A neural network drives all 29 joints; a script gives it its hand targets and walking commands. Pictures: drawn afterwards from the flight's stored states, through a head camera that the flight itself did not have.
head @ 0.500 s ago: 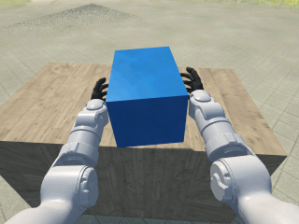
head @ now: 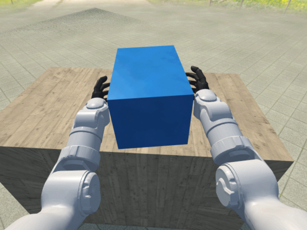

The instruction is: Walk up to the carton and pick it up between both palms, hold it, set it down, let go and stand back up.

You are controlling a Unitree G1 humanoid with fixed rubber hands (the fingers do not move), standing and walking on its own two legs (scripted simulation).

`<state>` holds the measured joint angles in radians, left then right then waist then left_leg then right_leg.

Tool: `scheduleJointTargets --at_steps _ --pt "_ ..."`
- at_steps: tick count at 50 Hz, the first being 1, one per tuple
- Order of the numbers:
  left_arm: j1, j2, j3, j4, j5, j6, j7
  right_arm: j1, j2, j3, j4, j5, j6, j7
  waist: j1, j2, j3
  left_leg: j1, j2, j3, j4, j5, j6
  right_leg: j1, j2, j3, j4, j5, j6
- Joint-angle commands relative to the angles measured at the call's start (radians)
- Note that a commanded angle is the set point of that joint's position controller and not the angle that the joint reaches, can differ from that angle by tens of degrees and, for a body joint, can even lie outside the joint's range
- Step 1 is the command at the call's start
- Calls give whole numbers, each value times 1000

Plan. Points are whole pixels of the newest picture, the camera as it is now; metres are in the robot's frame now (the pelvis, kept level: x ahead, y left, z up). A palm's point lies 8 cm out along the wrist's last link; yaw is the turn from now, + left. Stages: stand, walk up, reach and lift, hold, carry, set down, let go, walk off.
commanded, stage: hold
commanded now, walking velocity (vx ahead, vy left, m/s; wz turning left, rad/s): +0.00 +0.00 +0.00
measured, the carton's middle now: (149, 91) +0.46 +0.05 +0.18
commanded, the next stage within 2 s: none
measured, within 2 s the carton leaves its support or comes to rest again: neither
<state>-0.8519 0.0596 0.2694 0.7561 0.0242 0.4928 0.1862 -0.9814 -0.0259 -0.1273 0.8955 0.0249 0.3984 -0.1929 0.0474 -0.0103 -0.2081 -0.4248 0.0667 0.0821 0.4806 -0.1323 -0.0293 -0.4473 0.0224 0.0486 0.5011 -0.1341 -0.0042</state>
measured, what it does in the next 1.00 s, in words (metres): stands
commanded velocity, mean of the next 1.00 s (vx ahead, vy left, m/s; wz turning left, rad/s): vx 0.00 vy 0.00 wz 0.00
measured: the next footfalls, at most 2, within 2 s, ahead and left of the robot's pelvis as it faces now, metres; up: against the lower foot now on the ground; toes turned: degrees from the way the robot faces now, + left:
none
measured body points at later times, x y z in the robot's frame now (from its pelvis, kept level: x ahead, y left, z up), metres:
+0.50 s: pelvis +0.00 +0.00 +0.00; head -0.05 +0.00 +0.45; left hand +0.40 +0.17 +0.18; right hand +0.42 -0.10 +0.21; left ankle +0.07 +0.14 -0.73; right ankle +0.07 -0.11 -0.73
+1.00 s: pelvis +0.00 +0.00 +0.00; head -0.04 +0.00 +0.45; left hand +0.41 +0.17 +0.19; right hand +0.43 -0.10 +0.22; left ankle +0.07 +0.14 -0.73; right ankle +0.07 -0.11 -0.73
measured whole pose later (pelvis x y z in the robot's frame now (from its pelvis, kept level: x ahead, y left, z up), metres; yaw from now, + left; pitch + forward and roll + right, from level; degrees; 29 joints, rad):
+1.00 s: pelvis +0.00 +0.00 +0.00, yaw +0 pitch +4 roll +1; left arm -0.84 0.06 0.27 0.69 0.02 0.56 0.18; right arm -0.98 -0.02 -0.13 0.84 0.02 0.47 -0.20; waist 0.02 -0.01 -0.21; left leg -0.41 0.07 0.08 0.47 -0.13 -0.03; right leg -0.43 0.02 0.05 0.49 -0.13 0.00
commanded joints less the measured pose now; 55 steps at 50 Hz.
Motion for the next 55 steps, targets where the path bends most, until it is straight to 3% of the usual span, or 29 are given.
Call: scheduleJointTargets --at_steps 1,16,24,27,29,41,45,46,55 --pt "-1029 -752 -486 -461 -146 -73 -189 -716 794 271 -343 208 -33 91 -189 91 -569 252 -130 -112 -132 -65 -11 484 12 -31 -170 99 35" --pt "-1091 -752 -472 -453 -150 -62 -183 -759 797 244 -315 199 -17 108 -186 99 -548 249 -124 -115 -151 -138 -8 426 10 -32 -186 8 32" --pt "-1068 -746 -485 -466 -156 -59 -181 -753 805 267 -345 214 -16 105 -184 96 -563 241 -131 -111 -148 -115 -10 458 11 -29 -178 66 36" --pt "-1074 -752 -494 -488 -161 -59 -183 -748 803 265 -358 213 -11 101 -197 93 -577 246 -131 -118 -147 -107 -12 465 12 -30 -177 84 36" --pt "-1077 -748 -495 -496 -161 -57 -182 -756 810 277 -370 221 -9 102 -184 101 -587 249 -132 -115 -145 -101 -11 462 10 -30 -174 84 40" --pt "-1026 -746 -506 -528 -149 -30 -194 -700 780 290 -394 237 14 89 -206 111 -595 262 -133 -118 -144 -74 -21 502 11 -27 -161 163 44" --pt "-1032 -742 -500 -547 -151 -31 -195 -710 799 306 -416 243 18 89 -192 102 -615 257 -136 -116 -143 -65 -15 517 10 -26 -156 180 50" --pt "-1030 -741 -506 -553 -152 -29 -194 -693 787 303 -411 243 21 87 -204 105 -611 263 -134 -121 -143 -60 -20 517 11 -26 -154 196 48" --pt "-1021 -727 -470 -491 -128 -21 -200 -700 772 269 -346 218 27 95 -193 98 -546 237 -131 -117 -161 -117 -15 484 9 -24 -170 120 46"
